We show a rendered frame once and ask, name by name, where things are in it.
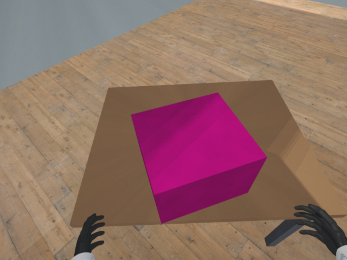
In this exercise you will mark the right robot hand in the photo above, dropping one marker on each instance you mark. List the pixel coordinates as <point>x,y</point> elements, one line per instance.
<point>327,232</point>

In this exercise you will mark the table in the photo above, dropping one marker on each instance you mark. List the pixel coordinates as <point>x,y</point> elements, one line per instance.
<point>115,182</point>

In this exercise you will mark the robot right forearm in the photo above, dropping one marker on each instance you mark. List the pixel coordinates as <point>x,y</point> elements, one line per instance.
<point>341,253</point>

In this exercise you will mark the left robot hand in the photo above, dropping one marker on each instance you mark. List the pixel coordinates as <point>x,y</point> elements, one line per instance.
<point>85,238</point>

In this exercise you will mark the carton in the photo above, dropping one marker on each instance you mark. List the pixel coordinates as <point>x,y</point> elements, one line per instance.
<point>197,154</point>

